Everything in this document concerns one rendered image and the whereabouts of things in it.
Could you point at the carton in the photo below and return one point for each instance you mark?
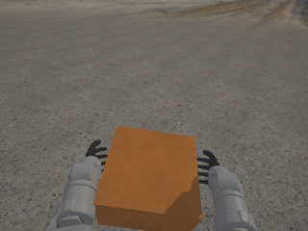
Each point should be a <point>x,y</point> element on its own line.
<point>149,182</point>

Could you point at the right robot hand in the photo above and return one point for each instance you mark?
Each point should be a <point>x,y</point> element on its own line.
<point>212,162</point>

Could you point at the left robot forearm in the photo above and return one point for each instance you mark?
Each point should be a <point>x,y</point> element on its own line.
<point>77,205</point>

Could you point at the left robot hand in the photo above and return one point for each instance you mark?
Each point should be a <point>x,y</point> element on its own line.
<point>92,151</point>

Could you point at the right robot forearm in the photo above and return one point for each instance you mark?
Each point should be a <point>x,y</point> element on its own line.
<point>229,202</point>

